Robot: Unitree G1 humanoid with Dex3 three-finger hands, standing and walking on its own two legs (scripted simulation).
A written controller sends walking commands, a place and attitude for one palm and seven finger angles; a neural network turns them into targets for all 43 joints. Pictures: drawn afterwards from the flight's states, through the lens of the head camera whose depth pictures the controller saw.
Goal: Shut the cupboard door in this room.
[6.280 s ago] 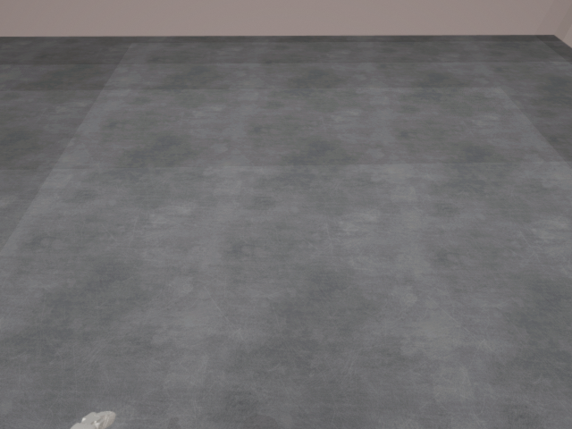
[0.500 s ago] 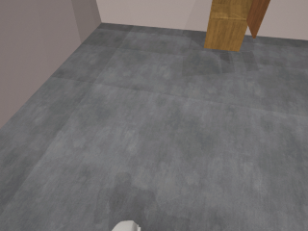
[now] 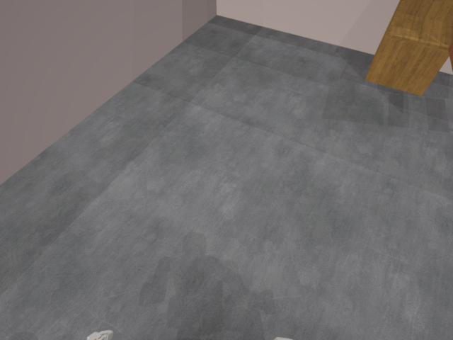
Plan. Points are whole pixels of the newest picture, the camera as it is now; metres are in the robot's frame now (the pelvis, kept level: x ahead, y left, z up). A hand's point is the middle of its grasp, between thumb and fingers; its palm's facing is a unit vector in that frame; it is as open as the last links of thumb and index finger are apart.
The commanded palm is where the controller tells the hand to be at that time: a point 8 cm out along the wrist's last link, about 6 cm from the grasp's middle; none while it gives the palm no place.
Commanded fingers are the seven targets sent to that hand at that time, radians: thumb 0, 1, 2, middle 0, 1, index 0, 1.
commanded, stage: turn or walk to find it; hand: left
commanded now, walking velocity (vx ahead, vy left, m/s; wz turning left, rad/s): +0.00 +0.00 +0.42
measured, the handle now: out of the picture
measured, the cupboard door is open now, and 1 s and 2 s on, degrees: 97 97 97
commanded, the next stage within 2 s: none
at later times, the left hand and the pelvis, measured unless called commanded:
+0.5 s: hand out of the picture -0.01 +0.19 -0.18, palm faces +0.27 -0.94 -0.23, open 7.4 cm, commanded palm none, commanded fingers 0.00 0.90 0.90 -0.20 -0.30 -0.20 -0.30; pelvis +0.01 -0.01 -0.01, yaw +15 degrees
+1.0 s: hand out of the picture +0.03 +0.22 -0.15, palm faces +0.41 -0.88 -0.26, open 7.4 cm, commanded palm none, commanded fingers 0.00 0.90 0.90 -0.20 -0.30 -0.20 -0.30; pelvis +0.00 -0.01 +0.00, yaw +25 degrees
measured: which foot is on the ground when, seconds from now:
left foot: down 0.00-0.08, up 0.10-0.50, down 0.52-1.00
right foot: up 0.00-0.06, down 0.08-0.52, up 0.54-1.00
